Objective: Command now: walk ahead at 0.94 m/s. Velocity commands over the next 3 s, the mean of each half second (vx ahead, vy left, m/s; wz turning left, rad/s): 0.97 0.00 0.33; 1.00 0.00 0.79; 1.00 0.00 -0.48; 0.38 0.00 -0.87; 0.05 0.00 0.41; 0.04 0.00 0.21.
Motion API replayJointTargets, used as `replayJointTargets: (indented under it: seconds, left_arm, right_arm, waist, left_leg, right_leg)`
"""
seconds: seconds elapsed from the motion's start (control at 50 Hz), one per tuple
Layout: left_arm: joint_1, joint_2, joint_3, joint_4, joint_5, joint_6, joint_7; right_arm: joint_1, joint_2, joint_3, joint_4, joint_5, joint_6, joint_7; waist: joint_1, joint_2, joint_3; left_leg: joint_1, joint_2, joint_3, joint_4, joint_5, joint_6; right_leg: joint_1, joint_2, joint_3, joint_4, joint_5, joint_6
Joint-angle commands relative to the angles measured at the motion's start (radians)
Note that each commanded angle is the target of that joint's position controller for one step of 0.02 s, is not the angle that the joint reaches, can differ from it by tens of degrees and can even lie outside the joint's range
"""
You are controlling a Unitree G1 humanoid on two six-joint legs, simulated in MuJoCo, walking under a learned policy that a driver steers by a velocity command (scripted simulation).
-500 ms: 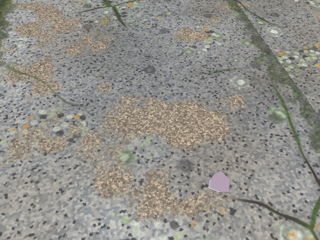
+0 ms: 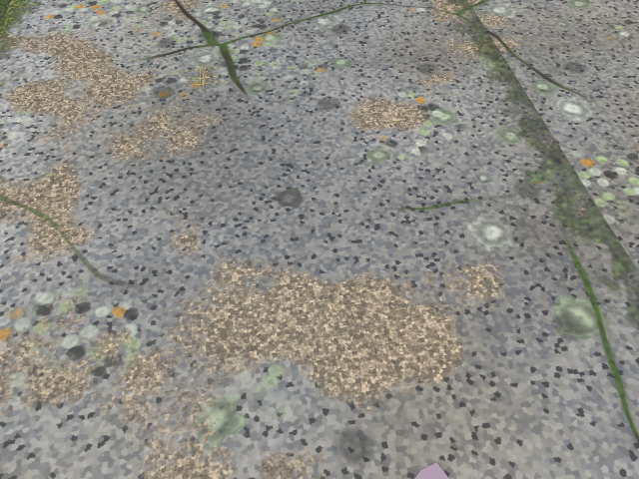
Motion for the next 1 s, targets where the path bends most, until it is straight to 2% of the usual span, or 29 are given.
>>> replayJointTargets:
  seconds: [0.02,0.08,0.14,0.18,0.2,0.22,0.24,0.26,0.3,0.34,0.38,0.46,0.5,0.56,0.58,0.6,0.62,0.64,0.66,0.68,0.7,0.72,0.76,0.8,0.84,0.88,0.94,0.98,1.0]
  left_arm:
    - [-0.054,0.118,0.022,-0.056,-0.014,-0.041,0.003]
    - [-0.008,0.139,0.022,-0.021,-0.025,-0.052,0.009]
    - [0.015,0.190,0.027,0.010,-0.007,-0.039,0.017]
    - [0.003,0.241,0.040,0.026,0.027,-0.006,0.039]
    - [-0.031,0.238,0.042,0.019,0.033,0.009,0.046]
    - [-0.001,0.147,0.021,-0.019,0.023,0.004,0.034]
    - [0.039,0.058,0.003,-0.060,-0.009,-0.024,0.004]
    - [-0.094,0.130,0.013,-0.092,-0.004,-0.038,0.012]
    - [-0.224,0.110,-0.002,-0.140,0.009,-0.057,0.014]
    - [-0.240,0.076,-0.013,-0.175,0.044,-0.028,0.004]
    - [-0.282,0.073,-0.018,-0.209,0.057,0.004,-0.003]
    - [-0.523,0.077,-0.040,-0.314,0.029,0.006,-0.022]
    - [-0.543,0.088,-0.038,-0.318,0.009,0.004,-0.024]
    - [-0.523,0.143,-0.018,-0.319,0.008,0.002,-0.007]
    - [-0.447,0.174,-0.002,-0.301,0.009,-0.001,0.004]
    - [-0.281,0.207,0.017,-0.258,0.010,-0.005,0.020]
    - [-0.079,0.257,0.041,-0.221,0.022,-0.007,0.044]
    - [0.088,0.346,0.063,-0.202,0.065,-0.010,0.061]
    - [-0.024,0.383,0.073,-0.212,0.060,-0.002,0.047]
    - [-0.160,0.258,0.057,-0.243,0.054,0.004,0.040]
    - [-0.215,0.177,0.038,-0.245,0.047,0.006,0.036]
    - [-0.220,0.140,0.029,-0.226,0.050,0.007,0.033]
    - [-0.158,0.088,0.013,-0.159,0.033,-0.004,0.031]
    - [-0.127,0.070,0.009,-0.123,0.011,-0.024,0.016]
    - [-0.144,0.064,0.009,-0.112,0.005,-0.036,0.013]
    - [-0.154,0.097,0.013,-0.106,0.009,-0.049,0.016]
    - [-0.081,0.136,0.013,-0.066,0.012,-0.048,0.024]
    - [-0.036,0.213,0.021,-0.045,0.006,-0.033,0.034]
    - [-0.041,0.257,0.028,-0.041,0.003,-0.019,0.040]
  right_arm:
    - [-0.179,-0.035,0.009,-0.119,0.007,-0.012,0.012]
    - [-0.237,-0.021,0.019,-0.142,0.015,-0.012,0.014]
    - [-0.184,-0.056,0.005,-0.146,0.016,-0.012,-0.011]
    - [0.086,-0.124,-0.025,-0.077,0.017,-0.011,-0.035]
    - [0.298,-0.165,-0.045,-0.009,0.012,-0.011,-0.050]
    - [0.425,-0.251,-0.078,0.015,-0.010,-0.007,-0.069]
    - [0.392,-0.303,-0.100,0.019,0.001,0.000,-0.061]
    - [0.311,-0.246,-0.097,0.016,0.011,-0.002,-0.049]
    - [0.248,-0.154,-0.083,0.038,0.017,-0.015,-0.049]
    - [0.222,-0.093,-0.059,0.062,0.016,-0.021,-0.062]
    - [0.230,-0.101,-0.060,0.063,0.032,-0.037,-0.064]
    - [0.215,-0.155,-0.083,0.025,0.031,-0.058,-0.057]
    - [0.248,-0.188,-0.098,0.022,0.042,-0.064,-0.046]
    - [0.298,-0.207,-0.108,0.023,0.047,-0.052,-0.052]
    - [0.303,-0.228,-0.113,0.022,0.042,-0.048,-0.056]
    - [0.288,-0.254,-0.118,0.019,0.031,-0.045,-0.054]
    - [0.249,-0.230,-0.112,0.004,0.025,-0.050,-0.050]
    - [0.248,-0.053,-0.070,-0.049,0.037,-0.059,-0.055]
    - [0.342,-0.030,-0.050,-0.110,0.079,-0.056,-0.057]
    - [0.257,-0.095,-0.055,-0.077,0.052,-0.034,-0.067]
    - [0.190,-0.105,-0.057,-0.080,0.034,-0.023,-0.056]
    - [0.146,-0.098,-0.058,-0.081,0.025,-0.012,-0.041]
    - [0.101,-0.048,-0.048,-0.115,0.006,0.019,-0.014]
    - [0.030,-0.020,-0.034,-0.169,0.010,0.041,0.001]
    - [-0.040,-0.016,-0.023,-0.206,0.011,0.046,0.012]
    - [-0.111,-0.024,-0.009,-0.258,0.009,0.042,0.026]
    - [-0.196,-0.022,0.009,-0.266,-0.001,0.030,0.037]
    - [-0.143,-0.058,0.000,-0.233,-0.005,0.023,0.021]
    - [-0.051,-0.093,-0.012,-0.205,-0.013,0.020,0.009]
  waist:
    - [-0.028,-0.049,0.206]
    - [-0.016,-0.037,0.211]
    - [-0.047,-0.102,0.094]
    - [-0.174,-0.174,-0.074]
    - [-0.271,-0.155,-0.163]
    - [-0.257,-0.031,-0.269]
    - [-0.151,0.267,-0.363]
    - [-0.157,0.122,-0.251]
    - [-0.104,-0.069,-0.046]
    - [-0.013,-0.051,0.038]
    - [0.012,-0.033,0.098]
    - [-0.027,-0.011,0.187]
    - [-0.057,-0.006,0.146]
    - [-0.064,0.007,0.089]
    - [-0.028,0.004,0.026]
    - [0.062,-0.023,-0.077]
    - [0.170,-0.029,-0.182]
    - [0.189,-0.271,-0.315]
    - [0.052,-0.525,-0.394]
    - [0.042,-0.293,-0.200]
    - [0.041,-0.160,-0.084]
    - [0.032,-0.087,-0.021]
    - [0.001,-0.131,0.034]
    - [-0.016,-0.142,0.059]
    - [-0.033,-0.112,0.075]
    - [-0.056,-0.116,0.127]
    - [-0.042,-0.054,0.184]
    - [-0.087,-0.098,0.134]
    - [-0.146,-0.126,0.075]
  left_leg:
    - [0.015,0.001,0.042,-0.240,0.173,-0.003]
    - [0.153,-0.040,0.091,-0.405,0.268,0.038]
    - [0.257,-0.147,0.142,-0.447,0.114,0.073]
    - [0.506,-0.221,0.144,-0.436,-0.084,0.105]
    - [0.737,-0.203,0.128,-0.478,-0.111,0.132]
    - [1.028,-0.002,-0.160,-0.459,-0.457,0.197]
    - [1.197,0.218,-0.821,-0.686,-0.690,0.338]
    - [1.162,0.175,-0.862,-0.767,-0.580,0.321]
    - [0.860,0.114,-0.595,-0.786,-0.324,0.268]
    - [0.623,0.030,-0.470,-0.819,-0.257,0.249]
    - [0.502,0.006,-0.438,-0.869,-0.283,0.270]
    - [0.271,-0.073,-0.339,-0.974,-0.162,0.227]
    - [0.302,-0.063,-0.338,-0.979,-0.025,0.191]
    - [0.531,-0.034,-0.359,-0.836,0.212,0.140]
    - [0.587,-0.040,-0.350,-0.701,0.383,0.119]
    - [0.573,-0.081,-0.314,-0.469,0.479,0.095]
    - [0.421,-0.131,-0.287,-0.181,0.392,0.073]
    - [0.183,-0.222,-0.216,0.205,-0.246,0.069]
    - [0.013,-0.230,-0.157,0.390,-0.396,0.072]
    - [-0.059,-0.135,-0.126,0.430,-0.286,0.077]
    - [-0.055,-0.091,-0.099,0.375,-0.208,0.069]
    - [-0.016,-0.059,-0.095,0.329,-0.181,0.060]
    - [-0.006,-0.019,-0.088,0.299,-0.169,0.052]
    - [-0.057,-0.005,-0.063,0.280,-0.140,0.050]
    - [-0.045,-0.025,-0.019,0.207,-0.040,0.052]
    - [-0.016,-0.016,0.004,0.026,0.039,0.060]
    - [0.182,-0.100,0.107,-0.254,0.098,0.102]
    - [0.326,-0.192,0.138,-0.311,0.032,0.123]
    - [0.439,-0.223,0.129,-0.337,-0.044,0.134]
  right_leg:
    - [-0.201,-0.222,0.129,-0.300,0.102,-0.125]
    - [-0.114,-0.248,0.070,-0.360,0.388,-0.117]
    - [0.125,-0.272,0.028,-0.144,1.055,-0.080]
    - [0.178,-0.298,-0.002,0.238,1.309,-0.060]
    - [0.075,-0.272,-0.035,0.541,1.219,-0.050]
    - [-0.241,-0.202,-0.035,0.928,0.807,-0.037]
    - [-0.610,-0.001,0.052,1.248,-0.102,0.011]
    - [-0.769,-0.053,0.159,1.294,-0.063,-0.018]
    - [-0.735,-0.154,0.162,1.132,0.028,-0.027]
    - [-0.633,-0.183,0.164,1.015,-0.014,0.013]
    - [-0.639,-0.207,0.148,0.904,-0.072,0.060]
    - [-0.468,-0.188,0.079,0.478,0.238,0.120]
    - [-0.333,-0.151,0.064,0.381,0.402,0.114]
    - [-0.298,-0.123,0.081,0.282,0.342,0.094]
    - [-0.215,-0.095,0.075,0.276,0.242,0.083]
    - [-0.036,-0.073,0.048,0.282,0.149,0.074]
    - [0.211,-0.157,0.101,0.334,0.043,0.061]
    - [0.430,-0.448,0.464,0.241,-0.402,0.038]
    - [0.422,-0.600,0.996,-0.029,-0.551,-0.037]
    - [0.266,-0.542,0.856,-0.038,-0.632,-0.042]
    - [0.135,-0.493,0.641,-0.009,-0.437,-0.038]
    - [0.039,-0.437,0.476,-0.009,-0.223,-0.018]
    - [-0.039,-0.379,0.268,-0.014,-0.008,0.013]
    - [-0.042,-0.379,0.150,-0.027,0.211,0.024]
    - [-0.077,-0.327,-0.001,-0.066,0.343,0.040]
    - [-0.115,-0.331,-0.073,-0.104,0.462,0.030]
    - [-0.142,-0.312,-0.158,-0.197,0.683,0.013]
    - [-0.043,-0.338,-0.159,-0.097,1.132,-0.012]
    - [-0.012,-0.354,-0.155,0.057,1.279,-0.028]
Next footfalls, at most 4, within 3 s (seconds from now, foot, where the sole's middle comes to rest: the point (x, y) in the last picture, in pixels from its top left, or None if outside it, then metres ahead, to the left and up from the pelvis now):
0.20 left None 0.40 0.09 -0.78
0.62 right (382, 354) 0.83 -0.08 -0.78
1.06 left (239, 267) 1.09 0.29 -0.78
1.50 right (224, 161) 1.53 0.39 -0.78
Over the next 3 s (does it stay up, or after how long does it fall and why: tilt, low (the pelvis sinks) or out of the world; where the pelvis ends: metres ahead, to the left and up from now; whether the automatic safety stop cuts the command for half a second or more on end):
stays up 1.71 0.51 -0.01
